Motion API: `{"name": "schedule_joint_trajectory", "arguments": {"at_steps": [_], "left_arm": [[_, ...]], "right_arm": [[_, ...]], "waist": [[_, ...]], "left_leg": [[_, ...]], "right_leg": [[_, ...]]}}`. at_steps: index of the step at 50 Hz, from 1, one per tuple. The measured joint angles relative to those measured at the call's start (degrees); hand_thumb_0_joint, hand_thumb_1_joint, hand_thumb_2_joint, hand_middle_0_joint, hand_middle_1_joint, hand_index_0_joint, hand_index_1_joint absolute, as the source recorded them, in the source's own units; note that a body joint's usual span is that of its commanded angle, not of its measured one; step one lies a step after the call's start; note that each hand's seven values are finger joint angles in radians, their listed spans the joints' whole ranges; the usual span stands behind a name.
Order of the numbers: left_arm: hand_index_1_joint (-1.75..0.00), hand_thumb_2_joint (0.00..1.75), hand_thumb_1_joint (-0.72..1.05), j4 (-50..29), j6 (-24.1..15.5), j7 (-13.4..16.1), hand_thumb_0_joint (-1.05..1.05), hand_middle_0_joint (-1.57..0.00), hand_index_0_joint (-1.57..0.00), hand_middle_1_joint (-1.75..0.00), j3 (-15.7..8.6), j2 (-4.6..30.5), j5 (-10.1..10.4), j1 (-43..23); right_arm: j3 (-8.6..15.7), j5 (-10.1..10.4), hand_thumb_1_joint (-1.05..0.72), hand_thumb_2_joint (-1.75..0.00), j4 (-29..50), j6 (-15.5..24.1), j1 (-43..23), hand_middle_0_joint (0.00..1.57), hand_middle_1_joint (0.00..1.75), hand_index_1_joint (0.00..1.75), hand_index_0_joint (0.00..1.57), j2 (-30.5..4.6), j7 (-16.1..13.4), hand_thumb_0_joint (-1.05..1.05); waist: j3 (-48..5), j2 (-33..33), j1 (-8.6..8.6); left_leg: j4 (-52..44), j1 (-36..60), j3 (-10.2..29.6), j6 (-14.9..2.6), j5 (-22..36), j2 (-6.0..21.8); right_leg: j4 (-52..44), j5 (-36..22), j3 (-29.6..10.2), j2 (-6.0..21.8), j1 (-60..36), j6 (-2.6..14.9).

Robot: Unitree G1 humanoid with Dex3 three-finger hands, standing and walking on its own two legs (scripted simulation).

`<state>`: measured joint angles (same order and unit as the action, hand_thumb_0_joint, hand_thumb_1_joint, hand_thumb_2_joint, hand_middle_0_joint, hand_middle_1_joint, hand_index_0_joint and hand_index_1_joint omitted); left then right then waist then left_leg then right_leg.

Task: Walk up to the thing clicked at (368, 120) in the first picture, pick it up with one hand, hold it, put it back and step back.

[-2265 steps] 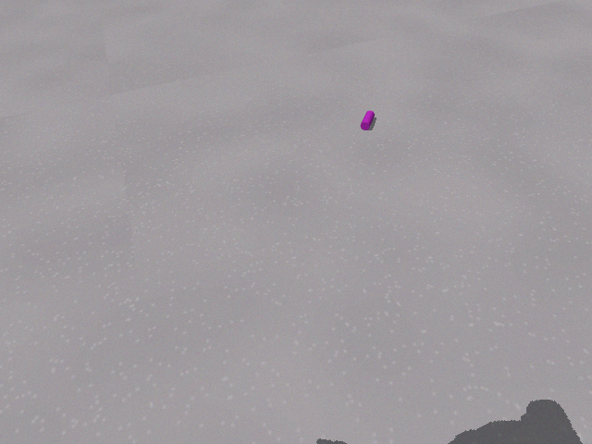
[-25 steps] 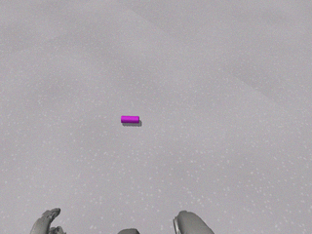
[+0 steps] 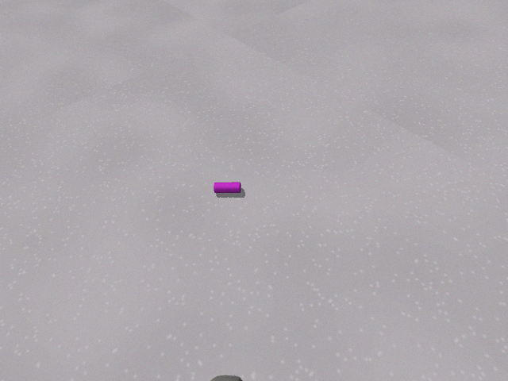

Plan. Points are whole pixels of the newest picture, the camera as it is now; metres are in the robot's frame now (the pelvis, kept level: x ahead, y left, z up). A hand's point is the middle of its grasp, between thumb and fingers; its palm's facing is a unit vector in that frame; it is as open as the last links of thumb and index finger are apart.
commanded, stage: step back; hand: left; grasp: from above
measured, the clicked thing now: (227, 187) +1.09 +0.25 -0.73
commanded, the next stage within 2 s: stand in 0.92 s
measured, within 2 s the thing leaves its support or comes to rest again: neither
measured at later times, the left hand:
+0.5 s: hand out of the picture +0.04 +0.27 -0.14, palm faces +0.09 -0.93 -0.37, open 7.4 cm
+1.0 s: hand out of the picture +0.12 +0.28 -0.13, palm faces +0.06 -0.93 -0.35, open 7.4 cm
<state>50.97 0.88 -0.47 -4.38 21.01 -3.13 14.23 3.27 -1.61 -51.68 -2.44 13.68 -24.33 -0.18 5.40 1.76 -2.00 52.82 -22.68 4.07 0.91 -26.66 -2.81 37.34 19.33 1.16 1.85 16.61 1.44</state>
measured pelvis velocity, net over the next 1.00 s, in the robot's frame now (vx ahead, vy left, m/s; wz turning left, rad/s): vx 0.03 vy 0.02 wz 0.05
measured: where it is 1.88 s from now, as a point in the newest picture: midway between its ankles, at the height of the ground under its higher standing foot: outside the picture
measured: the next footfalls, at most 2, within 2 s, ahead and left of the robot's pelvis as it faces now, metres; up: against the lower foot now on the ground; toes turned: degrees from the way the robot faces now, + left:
left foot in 0.06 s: +0.07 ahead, +0.14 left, +0.00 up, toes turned +4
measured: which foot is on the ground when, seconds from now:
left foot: up 0.00-0.04, down 0.06-1.00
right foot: down 0.00-1.00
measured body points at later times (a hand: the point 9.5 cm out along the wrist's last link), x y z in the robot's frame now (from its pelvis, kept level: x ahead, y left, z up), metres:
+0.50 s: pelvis +0.00 +0.00 +0.00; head +0.01 -0.01 +0.45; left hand +0.04 +0.32 -0.11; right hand +0.09 -0.31 -0.12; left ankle +0.02 +0.14 -0.72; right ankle +0.02 -0.12 -0.73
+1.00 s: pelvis +0.03 +0.02 +0.02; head +0.04 +0.02 +0.47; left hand +0.12 +0.33 -0.11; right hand +0.17 -0.26 -0.11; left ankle +0.03 +0.14 -0.73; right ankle +0.02 -0.12 -0.73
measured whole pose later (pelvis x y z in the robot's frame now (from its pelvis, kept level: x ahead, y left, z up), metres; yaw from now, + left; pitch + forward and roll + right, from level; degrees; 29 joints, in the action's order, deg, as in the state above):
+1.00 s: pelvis +0.03 +0.02 +0.02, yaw +3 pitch -2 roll +0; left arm 62.0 -1.2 0.0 -1.0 20.4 -0.1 3.7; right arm 0.9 -0.5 -61.5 1.0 2.1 -19.0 0.4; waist 4.0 0.3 -0.7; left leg 25.4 -9.7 -0.9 -0.1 -13.4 0.6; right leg 24.3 14.8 0.9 2.0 7.1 -1.6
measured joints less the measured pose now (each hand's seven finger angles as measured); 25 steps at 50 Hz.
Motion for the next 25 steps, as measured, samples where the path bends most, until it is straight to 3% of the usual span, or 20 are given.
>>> {"name": "schedule_joint_trajectory", "arguments": {"at_steps": [2, 5, 7, 10, 12, 14, 16, 18, 20, 25], "left_arm": [[-0.31, 0.90, 0.90, -0.30, -0.43, -0.10, 0.01, -0.21, -0.21, -0.30, -0.07, 0.70, 0.23, -0.33], [-0.30, 0.90, 0.90, 0.24, -0.16, -0.03, 0.01, -0.21, -0.21, -0.30, -0.02, 1.98, 0.83, -1.04], [-0.30, 0.90, 0.90, 1.80, 0.14, -0.12, 0.01, -0.21, -0.21, -0.30, 0.10, 1.91, 1.39, -0.77], [-0.30, 0.90, 0.90, 3.40, -0.05, -0.58, 0.01, -0.20, -0.21, -0.30, 0.03, 2.17, 1.88, -0.67], [-0.30, 0.90, 0.90, 4.11, -0.84, -0.77, 0.01, -0.20, -0.21, -0.30, -0.05, 2.14, 1.95, -0.71], [-0.30, 0.90, 0.90, 4.89, -1.70, -0.56, 0.01, -0.20, -0.21, -0.30, -0.13, 1.48, 1.75, -1.13], [-0.30, 0.90, 0.90, 5.13, -2.46, -0.36, 0.01, -0.20, -0.21, -0.30, 0.07, 0.59, 1.20, -1.44], [-0.30, 0.90, 0.90, 5.00, -2.86, -0.37, 0.01, -0.20, -0.21, -0.30, 0.31, -0.08, 1.04, -1.69], [-0.30, 0.90, 0.90, 4.94, -3.25, -0.26, 0.01, -0.21, -0.21, -0.30, 0.64, -0.92, 1.10, -1.90], [-0.30, 0.90, 0.90, 5.49, -3.04, -0.51, 0.01, -0.21, -0.21, -0.30, 1.26, -1.05, 1.16, -2.59]], "right_arm": [[-0.06, -0.28, -0.90, -0.90, -1.75, 0.24, 1.05, 0.20, 0.30, 0.30, 0.20, 0.59, 0.45, 0.01], [0.11, -0.64, -0.91, -0.90, -3.86, 1.40, 1.04, 0.20, 0.30, 0.30, 0.20, 2.54, 0.68, 0.01], [-0.20, -0.71, -0.90, -0.90, -4.02, 2.13, 1.38, 0.20, 0.30, 0.30, 0.20, 3.25, 1.13, 0.01], [-0.78, -0.81, -0.90, -0.90, -3.82, 3.17, 1.26, 0.20, 0.30, 0.30, 0.20, 4.20, 1.35, 0.01], [-1.01, -0.68, -0.90, -0.90, -3.69, 3.37, 0.85, 0.20, 0.30, 0.30, 0.20, 4.34, 1.52, 0.01], [-1.08, -0.33, -0.90, -0.90, -3.77, 2.84, 0.16, 0.20, 0.30, 0.30, 0.20, 3.93, 1.53, 0.01], [-0.94, 0.00, -0.90, -0.90, -4.01, 2.08, -0.21, 0.20, 0.30, 0.30, 0.20, 3.54, 1.15, 0.01], [-0.78, 0.09, -0.90, -0.90, -4.35, 1.74, -0.67, 0.20, 0.30, 0.30, 0.20, 3.24, 0.84, 0.01], [-0.52, 0.15, -0.90, -0.90, -4.41, 2.06, -0.91, 0.20, 0.30, 0.30, 0.20, 2.47, 0.82, 0.01], [0.11, -0.13, -0.91, -0.90, -5.04, 3.03, -1.17, 0.20, 0.30, 0.30, 0.20, 1.35, 1.21, 0.01]], "waist": [[-0.52, -0.18, 0.12], [0.20, -2.94, 0.04], [-0.99, -2.93, 0.59], [-1.74, -2.94, 1.37], [-1.93, -2.68, 1.65], [-1.69, -1.26, 1.66], [-2.17, 0.10, 1.52], [-2.32, -0.21, 0.86], [-2.11, 0.00, 0.50], [-2.03, -0.50, 0.28]], "left_leg": [[-9.38, 5.12, -1.73, -0.42, -1.51, 1.36], [-19.48, 10.13, -3.57, -1.10, 8.33, 0.02], [-19.35, 9.82, -3.49, -2.13, 8.27, 0.29], [-20.37, 10.26, -3.21, -2.36, 8.72, 1.28], [-20.14, 10.23, -3.03, -1.49, 8.77, 2.09], [-17.92, 9.75, -2.35, -0.41, 7.63, 3.62], [-13.27, 7.70, -0.04, -1.29, 3.10, 3.59], [-7.25, 5.15, 0.49, -1.60, -0.75, 1.97], [-4.87, 3.48, 0.26, -1.72, -0.41, 1.64], [-14.73, 4.96, -2.68, -1.46, 3.68, 3.50]], "right_leg": [[0.86, 0.17, 1.22, 0.53, 0.69, -0.14], [3.31, 1.14, 0.42, 2.56, 1.34, -0.87], [5.57, 6.23, -0.59, 1.30, 2.13, -0.64], [7.52, 7.75, -0.96, 0.05, 2.57, -0.24], [2.99, 5.92, -0.39, -0.22, 0.97, -0.16], [-2.69, -1.71, 0.63, -1.47, -1.47, -0.20], [-3.12, -3.32, 1.78, -2.47, -1.71, 0.01], [-3.02, -2.65, 1.80, -1.89, -1.81, 0.62], [-4.11, -2.86, 2.00, -1.35, -2.55, 0.52], [-4.02, -2.14, 2.36, 0.28, -2.86, -0.92]]}}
